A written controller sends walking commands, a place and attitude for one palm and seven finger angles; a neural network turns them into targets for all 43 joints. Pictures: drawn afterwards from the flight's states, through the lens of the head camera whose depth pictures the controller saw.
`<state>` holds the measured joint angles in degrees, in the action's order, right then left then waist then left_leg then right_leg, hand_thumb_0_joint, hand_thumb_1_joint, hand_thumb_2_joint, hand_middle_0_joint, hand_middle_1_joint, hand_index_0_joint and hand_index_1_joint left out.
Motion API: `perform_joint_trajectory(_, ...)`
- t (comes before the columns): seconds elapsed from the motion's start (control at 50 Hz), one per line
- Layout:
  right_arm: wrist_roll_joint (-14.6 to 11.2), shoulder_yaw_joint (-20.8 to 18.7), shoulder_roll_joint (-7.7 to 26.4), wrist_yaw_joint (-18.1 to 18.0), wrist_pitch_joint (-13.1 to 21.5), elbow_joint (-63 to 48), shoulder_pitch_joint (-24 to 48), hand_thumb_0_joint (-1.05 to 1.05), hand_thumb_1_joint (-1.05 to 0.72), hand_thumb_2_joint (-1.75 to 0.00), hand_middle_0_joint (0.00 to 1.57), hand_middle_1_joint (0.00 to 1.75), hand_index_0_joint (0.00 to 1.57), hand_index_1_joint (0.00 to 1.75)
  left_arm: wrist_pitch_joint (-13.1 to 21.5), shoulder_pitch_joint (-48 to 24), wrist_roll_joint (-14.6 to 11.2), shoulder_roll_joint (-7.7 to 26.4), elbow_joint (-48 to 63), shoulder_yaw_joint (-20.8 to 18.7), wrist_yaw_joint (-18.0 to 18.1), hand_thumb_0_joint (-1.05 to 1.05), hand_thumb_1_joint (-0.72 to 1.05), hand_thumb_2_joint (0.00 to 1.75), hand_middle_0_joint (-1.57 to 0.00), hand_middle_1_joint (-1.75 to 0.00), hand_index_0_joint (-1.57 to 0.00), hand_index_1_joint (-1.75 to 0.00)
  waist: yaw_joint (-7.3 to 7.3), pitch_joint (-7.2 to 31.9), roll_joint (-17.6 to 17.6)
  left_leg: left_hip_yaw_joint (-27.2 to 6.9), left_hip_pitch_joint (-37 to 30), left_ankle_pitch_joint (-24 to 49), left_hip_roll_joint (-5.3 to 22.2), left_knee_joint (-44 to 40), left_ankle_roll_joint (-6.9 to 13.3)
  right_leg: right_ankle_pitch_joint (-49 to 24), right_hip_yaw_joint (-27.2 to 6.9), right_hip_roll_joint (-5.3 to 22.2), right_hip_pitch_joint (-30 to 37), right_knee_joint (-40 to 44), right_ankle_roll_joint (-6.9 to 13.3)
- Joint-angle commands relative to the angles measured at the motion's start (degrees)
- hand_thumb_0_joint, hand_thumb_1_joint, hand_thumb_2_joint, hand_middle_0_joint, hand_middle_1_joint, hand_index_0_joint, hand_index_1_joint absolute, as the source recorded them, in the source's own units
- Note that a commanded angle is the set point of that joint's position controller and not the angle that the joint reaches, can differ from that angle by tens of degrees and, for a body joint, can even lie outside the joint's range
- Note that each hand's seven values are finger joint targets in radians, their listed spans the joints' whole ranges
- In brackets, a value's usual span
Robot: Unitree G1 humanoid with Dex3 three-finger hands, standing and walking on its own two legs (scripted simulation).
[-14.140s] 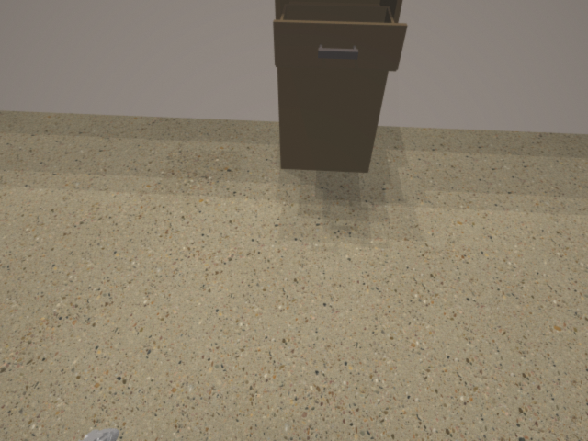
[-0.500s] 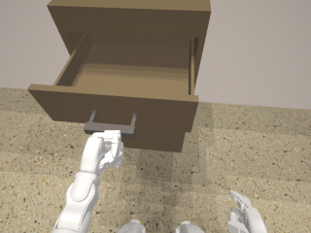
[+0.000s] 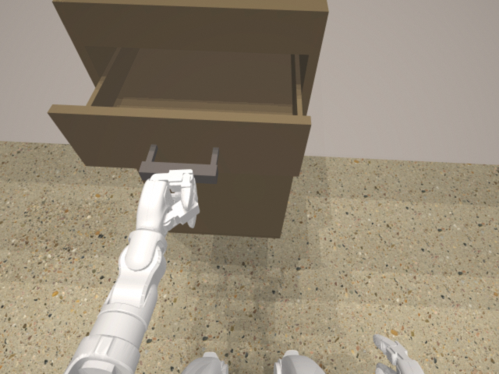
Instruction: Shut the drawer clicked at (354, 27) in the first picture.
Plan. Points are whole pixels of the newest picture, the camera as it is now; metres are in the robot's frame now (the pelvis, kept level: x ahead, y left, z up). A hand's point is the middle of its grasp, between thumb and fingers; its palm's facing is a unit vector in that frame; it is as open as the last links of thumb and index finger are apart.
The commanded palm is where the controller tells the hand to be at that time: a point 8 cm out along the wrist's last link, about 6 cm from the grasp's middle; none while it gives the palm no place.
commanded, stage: push the drawer shut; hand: left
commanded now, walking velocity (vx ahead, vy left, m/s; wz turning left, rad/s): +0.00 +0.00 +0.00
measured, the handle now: (181, 162) +0.45 +0.12 +0.06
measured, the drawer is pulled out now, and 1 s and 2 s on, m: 0.18 0.07 0.00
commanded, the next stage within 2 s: pull the fist back off the drawer in 1.88 s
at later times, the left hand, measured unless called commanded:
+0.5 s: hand (202, 176) +0.42 +0.08 +0.05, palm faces -0.07 -1.00 -0.05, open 3.1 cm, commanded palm +0.41 +0.13 +0.06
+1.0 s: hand (205, 150) +0.48 +0.08 +0.05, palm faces -0.07 -1.00 -0.04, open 3.2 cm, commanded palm +0.47 +0.13 +0.06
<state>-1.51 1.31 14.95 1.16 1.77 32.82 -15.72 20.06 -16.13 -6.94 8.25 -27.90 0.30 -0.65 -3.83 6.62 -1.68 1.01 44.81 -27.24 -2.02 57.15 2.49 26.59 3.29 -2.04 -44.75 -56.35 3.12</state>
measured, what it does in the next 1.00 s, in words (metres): stands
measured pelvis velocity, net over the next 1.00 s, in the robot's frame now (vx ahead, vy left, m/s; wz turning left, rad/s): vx -0.01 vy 0.00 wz -0.02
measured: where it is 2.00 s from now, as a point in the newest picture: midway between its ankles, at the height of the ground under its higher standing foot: outside the picture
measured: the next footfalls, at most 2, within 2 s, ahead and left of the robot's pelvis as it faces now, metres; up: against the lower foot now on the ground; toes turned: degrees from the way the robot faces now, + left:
none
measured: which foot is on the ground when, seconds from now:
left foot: down 0.00-1.00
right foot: down 0.00-1.00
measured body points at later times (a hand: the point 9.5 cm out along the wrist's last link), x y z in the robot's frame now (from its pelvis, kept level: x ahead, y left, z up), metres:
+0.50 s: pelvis +0.00 +0.00 +0.00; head +0.08 -0.01 +0.44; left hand +0.42 +0.13 +0.05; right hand +0.07 -0.25 -0.13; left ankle +0.00 +0.09 -0.68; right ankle +0.01 -0.09 -0.68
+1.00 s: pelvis -0.01 +0.00 -0.01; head +0.10 -0.01 +0.42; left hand +0.48 +0.13 +0.06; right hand +0.00 -0.26 -0.13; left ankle +0.00 +0.09 -0.68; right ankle +0.01 -0.09 -0.68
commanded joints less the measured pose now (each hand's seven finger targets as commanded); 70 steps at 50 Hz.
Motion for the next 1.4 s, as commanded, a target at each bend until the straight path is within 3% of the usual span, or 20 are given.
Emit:
perform_joint_trajectory(0.0, 0.2, -3.4, 7.3, -0.5, 1.6, -5.8, -1.1, 0.00, -0.90, -0.90, 0.20, 0.30, 0.20, 0.30, 4.0, -22.5, 0.2, 5.6, 9.0, -4.0, 1.5, 0.00, 0.90, 0.90, -1.40, -1.60, -1.40, -1.60, -1.71, 19.4, 2.1, -3.2, -9.0, 15.2, 1.4, -6.6, -0.7, -17.3, -3.5, 1.5, 10.4, 7.2, -1.7)
perform_joint_trajectory(0.08, 0.4, -3.6, 7.2, -0.1, 1.0, -5.5, -2.2, 0.00, -0.90, -0.90, 0.20, 0.30, 0.20, 0.30, 4.4, -23.8, 0.5, 4.4, 7.9, -3.3, 1.7, 0.00, 0.90, 0.90, -1.40, -1.60, -1.40, -1.60, -1.48, 21.8, 1.2, -3.5, -11.3, 18.6, 1.5, -6.5, -1.0, -19.8, -3.1, 1.3, 10.6, 6.5, -1.5)
perform_joint_trajectory(0.16, 0.5, -3.5, 7.4, -0.1, 0.5, -4.5, -3.0, 0.00, -0.90, -0.90, 0.20, 0.30, 0.20, 0.30, 4.6, -28.3, 0.5, 5.6, 4.1, -4.6, 2.2, 0.00, 0.90, 0.90, -1.40, -1.60, -1.40, -1.60, -2.80, 19.8, 3.3, -3.5, -9.6, 17.5, 1.7, -6.2, -0.8, -19.0, -3.1, 1.1, 9.0, 6.8, -1.7)
perform_joint_trajectory(0.28, 0.8, -3.6, 7.4, 0.1, 0.1, -3.9, -4.1, 0.00, -0.90, -0.90, 0.20, 0.30, 0.20, 0.30, 5.9, -33.8, 1.3, 6.0, 0.6, -5.3, 2.9, 0.00, 0.90, 0.90, -1.40, -1.60, -1.40, -1.60, -3.10, 21.5, 1.3, -3.5, -10.0, 16.7, 1.5, -6.1, -0.9, -17.9, -3.3, 0.9, 8.2, 6.6, -1.6)
perform_joint_trajectory(0.32, 0.9, -3.5, 7.4, 0.2, 0.0, -3.5, -4.5, 0.00, -0.90, -0.90, 0.20, 0.30, 0.20, 0.30, 6.1, -36.0, 1.2, 5.8, -1.5, -5.4, 3.0, 0.00, 0.90, 0.90, -1.40, -1.60, -1.40, -1.60, -3.67, 20.6, 2.6, -3.3, -8.6, 15.3, 1.4, -6.1, -0.7, -17.1, -3.5, 0.9, 8.2, 7.0, -1.7)
perform_joint_trajectory(0.34, 1.0, -3.5, 7.7, 0.1, 0.0, -3.3, -4.9, 0.00, -0.90, -0.90, 0.20, 0.30, 0.20, 0.30, 6.4, -36.4, 1.5, 7.8, -2.1, -6.9, 3.2, 0.00, 0.90, 0.90, -1.40, -1.60, -1.40, -1.60, -3.33, 21.5, 2.7, -3.4, -8.3, 15.8, 1.4, -5.9, -0.6, -17.7, -3.6, 0.8, 8.7, 6.6, -1.6)
perform_joint_trajectory(0.38, 1.0, -3.5, 7.4, 0.3, 0.0, -3.5, -5.1, 0.00, -0.90, -0.90, 0.20, 0.30, 0.20, 0.30, 6.8, -37.1, 1.4, 7.1, -2.4, -6.7, 3.0, 0.00, 0.90, 0.90, -1.40, -1.60, -1.40, -1.60, -3.12, 22.9, 1.0, -2.9, -8.9, 16.3, 1.1, -5.9, -0.7, -18.6, -3.9, 0.9, 9.6, 6.8, -1.6)
perform_joint_trajectory(0.4, 1.1, -3.5, 7.5, 0.2, -0.1, -3.2, -5.3, 0.00, -0.90, -0.90, 0.20, 0.30, 0.20, 0.30, 6.7, -37.7, 1.4, 8.1, -4.0, -7.8, 3.0, 0.00, 0.90, 0.90, -1.40, -1.60, -1.40, -1.60, -3.50, 22.6, 2.8, -2.9, -7.8, 15.6, 1.2, -5.8, -0.6, -18.2, -4.0, 0.9, 9.7, 7.0, -1.7)
perform_joint_trajectory(0.48, 1.2, -3.4, 7.4, 0.3, 0.0, -2.4, -6.2, 0.00, -0.90, -0.90, 0.20, 0.30, 0.20, 0.30, 7.6, -43.6, 1.7, 7.6, -7.5, -7.3, 2.8, 0.00, 0.90, 0.90, -1.40, -1.60, -1.40, -1.60, -4.53, 21.4, 1.0, -2.9, -6.9, 13.7, 1.1, -5.7, -0.5, -16.5, -4.1, 0.8, 7.6, 7.0, -1.7)
perform_joint_trajectory(0.54, 1.4, -3.3, 7.8, 0.0, 0.0, -1.8, -7.6, 0.00, -0.90, -0.90, 0.20, 0.30, 0.20, 0.30, 8.1, -47.0, 1.7, 11.1, -10.5, -10.1, 2.7, 0.00, 0.90, 0.90, -1.40, -1.60, -1.40, -1.60, -5.02, 21.8, 3.1, -2.5, -4.2, 12.8, 0.9, -5.2, -0.1, -16.8, -5.1, 0.7, 9.4, 7.3, -2.0)
perform_joint_trajectory(0.62, 1.5, -3.4, 7.6, 0.2, 0.1, -1.7, -8.6, 0.00, -0.90, -0.90, 0.20, 0.30, 0.20, 0.30, 9.0, -49.0, 1.7, 12.3, -11.7, -11.3, 1.9, 0.00, 0.90, 0.90, -1.40, -1.60, -1.40, -1.60, -4.58, 25.1, 0.5, -2.3, -5.4, 14.7, 0.8, -4.9, -0.4, -18.9, -5.2, 0.8, 10.4, 6.6, -1.7)
perform_joint_trajectory(0.66, 1.6, -3.4, 7.8, 0.4, 0.0, -1.4, -9.3, 0.00, -0.90, -0.90, 0.20, 0.30, 0.20, 0.30, 8.9, -49.5, 1.7, 11.2, -14.2, -10.8, 1.5, 0.00, 0.90, 0.90, -1.40, -1.60, -1.40, -1.60, -5.37, 24.6, 1.2, -2.6, -6.1, 15.8, 1.0, -4.7, -0.3, -19.6, -4.6, 0.5, 8.8, 6.4, -1.8)
perform_joint_trajectory(0.74, 1.9, -3.4, 8.1, 0.5, -0.1, -1.3, -10.5, 0.00, -0.90, -0.90, 0.20, 0.30, 0.20, 0.30, 9.6, -51.9, 1.5, 14.9, -15.8, -13.9, 1.2, 0.00, 0.90, 0.90, -1.40, -1.60, -1.40, -1.60, -5.30, 25.3, 1.9, -1.9, -3.2, 14.9, 0.6, -4.1, 0.1, -20.3, -6.0, 0.4, 11.3, 6.7, -2.0)
perform_joint_trajectory(0.8, 1.9, -3.4, 7.8, 0.7, -0.2, -1.1, -11.0, 0.00, -0.90, -0.90, 0.20, 0.30, 0.20, 0.30, 10.1, -54.2, 2.1, 13.7, -17.7, -12.9, 0.6, 0.00, 0.90, 0.90, -1.40, -1.60, -1.40, -1.60, -5.64, 25.4, 0.0, -1.9, -3.7, 15.0, 0.7, -4.0, -0.1, -20.1, -5.7, 0.4, 10.0, 6.5, -1.9)
perform_joint_trajectory(0.84, 2.0, -3.3, 8.0, 0.6, -0.2, -0.4, -12.0, 0.00, -0.90, -0.90, 0.20, 0.30, 0.20, 0.30, 10.2, -56.9, 2.0, 16.0, -20.7, -14.6, 0.7, 0.00, 0.90, 0.90, -1.40, -1.60, -1.40, -1.60, -6.76, 23.2, 2.4, -1.8, -1.3, 13.3, 0.8, -3.3, 0.3, -18.7, -6.3, 0.3, 9.1, 6.8, -2.2)
perform_joint_trajectory(0.9, 2.3, -3.2, 8.2, 0.5, -0.1, -0.2, -12.7, 0.00, -0.90, -0.90, 0.20, 0.30, 0.20, 0.30, 10.9, -61.5, 2.6, 17.1, -21.5, -15.0, 0.5, 0.00, 0.90, 0.90, -1.40, -1.60, -1.40, -1.60, -7.28, 24.6, -0.3, -2.0, -1.4, 11.7, 0.7, -3.2, 0.2, -16.3, -6.4, 0.3, 7.8, 6.7, -2.1)
perform_joint_trajectory(1.08, 3.1, -3.1, 8.9, 1.0, -0.7, 0.1, -15.6, 0.00, -0.90, -0.90, 0.20, 0.30, 0.20, 0.30, 10.9, -65.9, 3.5, 19.9, -24.2, -17.1, -0.1, 0.00, 0.90, 0.90, -1.40, -1.60, -1.40, -1.60, -7.95, 29.9, -2.5, -3.3, -5.3, 17.7, 1.3, -1.9, 0.0, -20.2, -4.8, -0.4, 5.4, 4.6, -1.8)
perform_joint_trajectory(1.16, 3.4, -3.0, 9.1, 1.5, -1.3, 0.4, -16.5, 0.00, -0.90, -0.90, 0.20, 0.30, 0.20, 0.30, 10.4, -67.2, 3.9, 19.6, -27.1, -16.7, 0.2, 0.00, 0.90, 0.90, -1.40, -1.60, -1.40, -1.60, -9.24, 27.4, -1.5, -3.2, -3.5, 17.1, 1.3, -1.4, 0.2, -19.8, -4.8, -0.7, 4.2, 4.9, -1.9)
perform_joint_trajectory(1.24, 3.7, -3.0, 9.5, 1.4, -1.7, 0.1, -17.5, 0.00, -0.90, -0.90, 0.20, 0.30, 0.20, 0.30, 10.5, -69.5, 4.8, 23.5, -27.5, -19.4, 0.5, 0.00, 0.90, 0.90, -1.40, -1.60, -1.40, -1.60, -9.14, 28.9, -2.0, -3.3, -3.0, 16.8, 1.3, -0.8, 0.3, -19.3, -4.8, -0.8, 4.1, 4.4, -1.8)
perform_joint_trajectory(1.38, 4.1, -2.8, 9.7, 1.7, -2.2, 0.7, -19.0, 0.00, -0.90, -0.90, 0.20, 0.30, 0.20, 0.30, 10.0, -73.7, 5.5, 23.2, -29.4, -18.7, 0.7, 0.00, 0.90, 0.90, -1.40, -1.60, -1.40, -1.60, -10.47, 30.1, -4.2, -4.4, -5.0, 19.0, 1.7, -0.3, 0.0, -19.4, -3.9, -1.1, 1.1, 3.9, -1.7)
